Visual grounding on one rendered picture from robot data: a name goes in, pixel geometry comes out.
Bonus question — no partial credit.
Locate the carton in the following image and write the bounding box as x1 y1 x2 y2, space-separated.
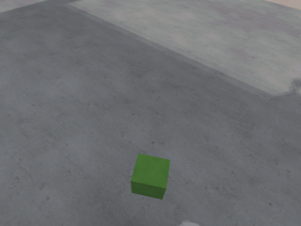
131 153 170 200

